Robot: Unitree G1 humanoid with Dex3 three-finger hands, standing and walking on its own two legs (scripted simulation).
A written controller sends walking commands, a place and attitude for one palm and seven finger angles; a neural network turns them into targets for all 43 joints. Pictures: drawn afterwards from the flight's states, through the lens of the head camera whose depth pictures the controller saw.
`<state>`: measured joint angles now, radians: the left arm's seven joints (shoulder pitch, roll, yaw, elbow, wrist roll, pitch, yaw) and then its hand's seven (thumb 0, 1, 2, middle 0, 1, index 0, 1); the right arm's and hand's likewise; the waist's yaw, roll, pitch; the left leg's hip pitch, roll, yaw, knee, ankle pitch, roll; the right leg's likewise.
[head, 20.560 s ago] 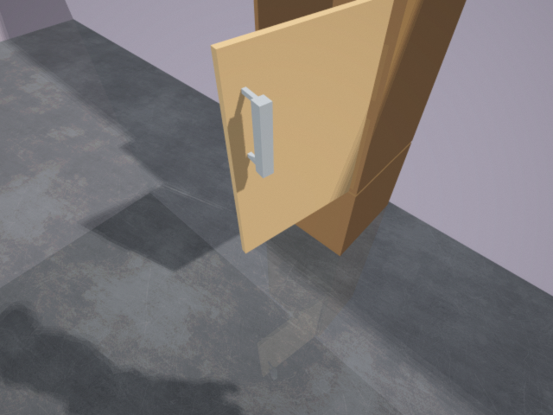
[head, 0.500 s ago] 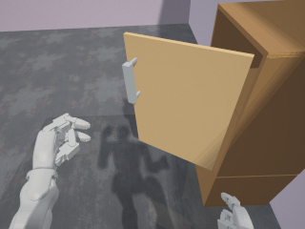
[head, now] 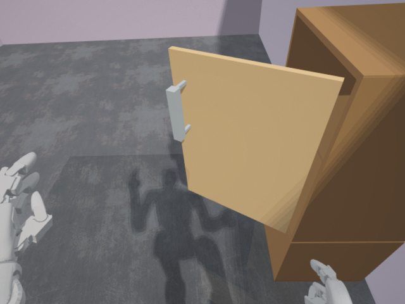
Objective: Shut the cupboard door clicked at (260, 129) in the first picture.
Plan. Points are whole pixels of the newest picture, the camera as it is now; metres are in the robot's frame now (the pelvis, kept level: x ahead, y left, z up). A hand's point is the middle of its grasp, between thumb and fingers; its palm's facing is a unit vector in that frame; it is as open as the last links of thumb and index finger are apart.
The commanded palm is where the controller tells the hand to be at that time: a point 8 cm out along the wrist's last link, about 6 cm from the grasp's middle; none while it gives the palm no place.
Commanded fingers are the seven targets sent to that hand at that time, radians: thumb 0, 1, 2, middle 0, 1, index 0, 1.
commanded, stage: draw the hand back to the body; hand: left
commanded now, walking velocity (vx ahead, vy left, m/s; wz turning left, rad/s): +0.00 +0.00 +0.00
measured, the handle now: (181, 111) +0.59 +0.15 +0.08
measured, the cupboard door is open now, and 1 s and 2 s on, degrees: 61 61 61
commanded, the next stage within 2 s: step back with the hand held close in 0.18 s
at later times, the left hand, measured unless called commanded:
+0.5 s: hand (60, 210) +0.20 +0.26 +0.15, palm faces +0.39 -0.80 -0.46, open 7.4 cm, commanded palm +0.15 +0.30 +0.17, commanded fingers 0.00 0.90 0.90 -0.20 -0.30 -0.20 -0.30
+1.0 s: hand (0, 256) +0.12 +0.31 +0.15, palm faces +0.44 -0.77 -0.46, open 7.4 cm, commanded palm +0.06 +0.34 +0.17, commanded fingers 0.00 0.90 0.90 -0.20 -0.30 -0.20 -0.30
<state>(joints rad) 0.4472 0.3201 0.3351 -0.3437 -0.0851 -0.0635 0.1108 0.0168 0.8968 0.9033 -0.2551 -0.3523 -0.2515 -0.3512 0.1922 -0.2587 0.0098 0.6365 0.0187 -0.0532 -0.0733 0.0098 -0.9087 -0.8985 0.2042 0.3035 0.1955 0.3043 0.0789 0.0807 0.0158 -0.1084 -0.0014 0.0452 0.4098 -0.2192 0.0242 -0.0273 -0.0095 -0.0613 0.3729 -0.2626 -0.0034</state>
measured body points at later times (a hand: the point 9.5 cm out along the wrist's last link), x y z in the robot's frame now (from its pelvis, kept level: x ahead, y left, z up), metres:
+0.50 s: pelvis +0.00 +0.00 +0.00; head +0.01 -0.02 +0.45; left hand +0.18 +0.30 +0.18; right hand +0.18 -0.24 -0.10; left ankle +0.01 +0.10 -0.74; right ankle -0.03 -0.11 -0.74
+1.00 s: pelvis -0.07 +0.03 -0.02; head -0.06 +0.05 +0.43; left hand +0.10 +0.35 +0.17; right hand +0.10 -0.20 -0.09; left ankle +0.01 +0.10 -0.74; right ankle -0.04 -0.11 -0.74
